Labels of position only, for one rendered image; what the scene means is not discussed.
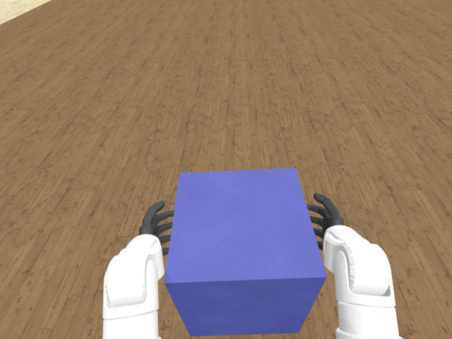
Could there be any robot left forearm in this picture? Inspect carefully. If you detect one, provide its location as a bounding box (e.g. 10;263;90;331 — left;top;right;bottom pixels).
102;234;165;339

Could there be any robot right forearm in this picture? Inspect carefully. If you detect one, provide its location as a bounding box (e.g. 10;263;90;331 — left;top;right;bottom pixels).
323;225;403;339

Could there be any left robot hand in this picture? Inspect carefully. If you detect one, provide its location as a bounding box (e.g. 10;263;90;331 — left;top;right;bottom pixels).
139;201;174;256

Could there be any carton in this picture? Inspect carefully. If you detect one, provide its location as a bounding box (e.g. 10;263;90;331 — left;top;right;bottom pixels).
164;168;327;337

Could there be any right robot hand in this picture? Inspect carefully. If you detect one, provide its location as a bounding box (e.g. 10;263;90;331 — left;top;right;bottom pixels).
307;193;344;251

